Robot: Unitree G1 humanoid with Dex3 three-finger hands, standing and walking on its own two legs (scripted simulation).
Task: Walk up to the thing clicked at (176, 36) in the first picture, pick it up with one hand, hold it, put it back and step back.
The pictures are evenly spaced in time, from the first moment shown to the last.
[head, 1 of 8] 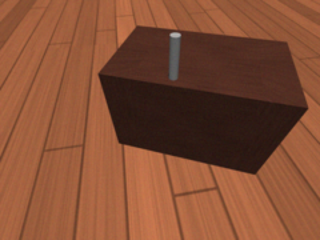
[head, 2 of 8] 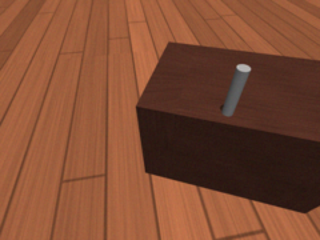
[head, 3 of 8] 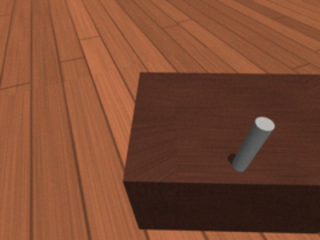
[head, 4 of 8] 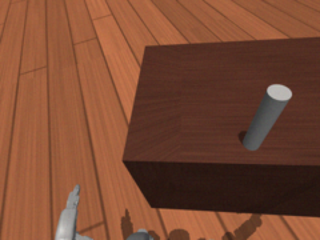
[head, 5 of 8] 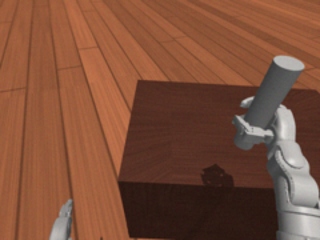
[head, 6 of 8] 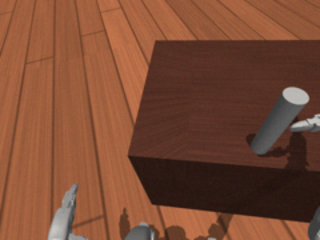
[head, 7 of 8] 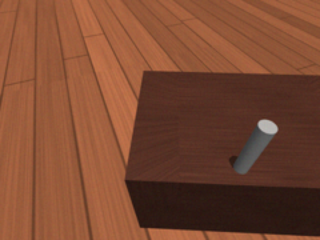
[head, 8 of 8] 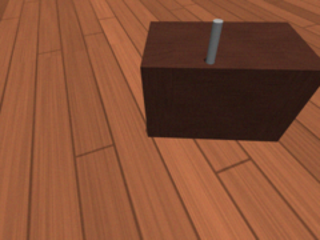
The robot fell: no
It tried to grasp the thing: yes
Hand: right
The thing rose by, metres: 0.23
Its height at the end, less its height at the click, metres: +0.00
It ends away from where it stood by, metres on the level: 0.01
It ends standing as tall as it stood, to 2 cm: yes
